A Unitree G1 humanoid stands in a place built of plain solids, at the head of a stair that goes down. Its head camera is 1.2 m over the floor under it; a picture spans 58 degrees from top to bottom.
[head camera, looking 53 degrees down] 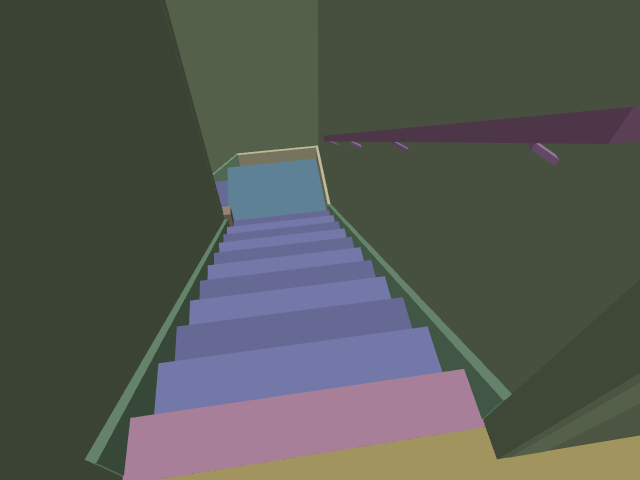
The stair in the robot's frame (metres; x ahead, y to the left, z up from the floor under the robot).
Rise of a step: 0.19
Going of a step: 0.22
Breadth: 0.92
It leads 8 degrees to the left of straight ahead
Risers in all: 11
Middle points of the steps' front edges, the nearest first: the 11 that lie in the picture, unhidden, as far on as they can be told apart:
0.38 0.05 0.00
0.60 0.08 -0.19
0.82 0.11 -0.38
1.04 0.14 -0.56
1.27 0.18 -0.75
1.49 0.21 -0.94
1.71 0.24 -1.12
1.93 0.27 -1.31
2.15 0.31 -1.50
2.38 0.34 -1.68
2.60 0.35 -1.87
